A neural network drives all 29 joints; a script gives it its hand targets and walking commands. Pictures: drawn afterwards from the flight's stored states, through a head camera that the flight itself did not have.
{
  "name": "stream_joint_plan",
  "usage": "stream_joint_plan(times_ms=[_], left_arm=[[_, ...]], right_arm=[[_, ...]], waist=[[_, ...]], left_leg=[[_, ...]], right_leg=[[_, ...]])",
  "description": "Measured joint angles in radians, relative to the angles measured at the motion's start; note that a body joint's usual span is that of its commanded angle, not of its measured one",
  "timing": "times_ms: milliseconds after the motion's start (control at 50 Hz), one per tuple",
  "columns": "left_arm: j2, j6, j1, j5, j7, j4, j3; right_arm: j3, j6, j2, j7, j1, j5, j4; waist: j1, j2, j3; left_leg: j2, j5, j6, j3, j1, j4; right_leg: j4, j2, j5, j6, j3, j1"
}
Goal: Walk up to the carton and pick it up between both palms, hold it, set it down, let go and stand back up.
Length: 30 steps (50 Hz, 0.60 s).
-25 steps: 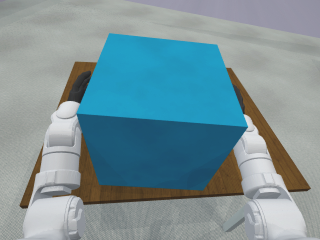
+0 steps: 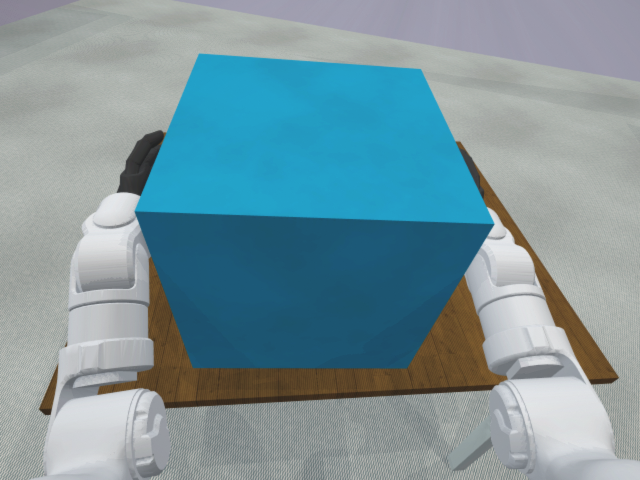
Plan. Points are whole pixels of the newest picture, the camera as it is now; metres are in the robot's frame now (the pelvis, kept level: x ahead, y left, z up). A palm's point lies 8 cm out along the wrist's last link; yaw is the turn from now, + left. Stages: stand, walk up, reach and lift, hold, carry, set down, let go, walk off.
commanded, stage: reach and lift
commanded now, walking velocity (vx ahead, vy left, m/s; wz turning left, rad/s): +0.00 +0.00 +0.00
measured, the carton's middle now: (307, 217) +0.42 +0.00 +0.13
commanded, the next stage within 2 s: hold in 1.34 s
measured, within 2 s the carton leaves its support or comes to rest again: neither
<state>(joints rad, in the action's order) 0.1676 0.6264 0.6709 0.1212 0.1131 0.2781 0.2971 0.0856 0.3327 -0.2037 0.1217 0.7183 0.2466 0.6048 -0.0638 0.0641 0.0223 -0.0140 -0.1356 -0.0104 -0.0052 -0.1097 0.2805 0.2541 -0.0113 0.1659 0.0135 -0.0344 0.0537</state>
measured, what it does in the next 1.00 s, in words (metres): stands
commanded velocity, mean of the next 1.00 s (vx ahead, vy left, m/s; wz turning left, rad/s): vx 0.00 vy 0.00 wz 0.00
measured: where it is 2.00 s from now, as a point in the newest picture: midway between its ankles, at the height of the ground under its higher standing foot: outside the picture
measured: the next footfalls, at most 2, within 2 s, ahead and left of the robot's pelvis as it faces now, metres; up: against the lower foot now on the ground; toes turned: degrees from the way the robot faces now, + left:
none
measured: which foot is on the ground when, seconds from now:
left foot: down 0.00-1.00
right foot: down 0.00-1.00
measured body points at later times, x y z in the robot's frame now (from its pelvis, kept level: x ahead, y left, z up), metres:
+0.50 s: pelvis -0.01 +0.00 +0.00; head -0.06 +0.03 +0.45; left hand +0.38 +0.19 +0.22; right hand +0.38 -0.20 +0.23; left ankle +0.01 +0.12 -0.75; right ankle -0.02 -0.11 -0.75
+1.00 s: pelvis -0.01 +0.00 +0.00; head -0.07 +0.02 +0.45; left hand +0.38 +0.20 +0.24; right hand +0.39 -0.20 +0.26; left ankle +0.01 +0.12 -0.75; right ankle -0.02 -0.11 -0.75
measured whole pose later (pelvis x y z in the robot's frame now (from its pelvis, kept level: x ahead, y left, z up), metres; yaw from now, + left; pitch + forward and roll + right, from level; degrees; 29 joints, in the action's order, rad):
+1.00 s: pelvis -0.01 +0.00 +0.00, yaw +0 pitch -3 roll -1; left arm 0.18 0.83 0.75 0.13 0.09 0.23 0.31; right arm 0.02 0.52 -0.29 0.13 0.91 0.35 0.68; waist -0.07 0.04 0.11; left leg -0.02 -0.13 -0.01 -0.01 -0.12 0.30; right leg 0.24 -0.02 0.15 0.02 -0.03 0.05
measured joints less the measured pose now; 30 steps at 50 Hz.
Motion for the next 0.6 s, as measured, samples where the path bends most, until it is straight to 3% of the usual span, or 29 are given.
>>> stream_joint_plan(times_ms=[280,600], left_arm=[[-0.015,0.104,-0.004,0.021,-0.008,-0.096,0.018],[0.007,0.153,0.073,0.014,-0.016,-0.028,0.022]], right_arm=[[-0.046,0.065,-0.043,0.000,0.060,0.066,0.007],[-0.022,0.117,-0.048,-0.008,0.138,0.060,0.076]], waist=[[-0.011,-0.001,0.025],[-0.004,-0.006,0.076]], left_leg=[[-0.010,0.002,-0.005,-0.014,0.021,-0.003],[-0.010,0.016,-0.003,-0.007,-0.012,0.000]], right_leg=[[-0.009,-0.010,-0.011,0.004,0.014,-0.018],[0.003,-0.010,-0.018,0.006,0.007,0.017]])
